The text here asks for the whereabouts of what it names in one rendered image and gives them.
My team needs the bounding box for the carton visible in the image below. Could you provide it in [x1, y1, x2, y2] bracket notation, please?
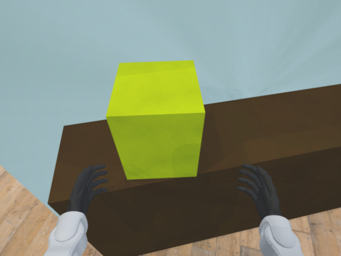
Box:
[106, 60, 205, 180]

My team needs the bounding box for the right robot hand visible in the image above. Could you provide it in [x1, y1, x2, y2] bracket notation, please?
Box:
[237, 164, 282, 220]

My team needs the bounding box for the pedestal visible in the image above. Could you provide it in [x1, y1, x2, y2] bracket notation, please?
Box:
[48, 84, 341, 256]

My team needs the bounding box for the robot right forearm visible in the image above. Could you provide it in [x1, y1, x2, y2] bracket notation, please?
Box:
[259, 215, 304, 256]

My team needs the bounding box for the left robot hand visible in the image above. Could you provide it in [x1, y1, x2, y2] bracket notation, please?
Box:
[66, 164, 108, 216]

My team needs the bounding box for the robot left forearm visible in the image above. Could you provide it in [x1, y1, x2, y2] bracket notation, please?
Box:
[43, 211, 88, 256]

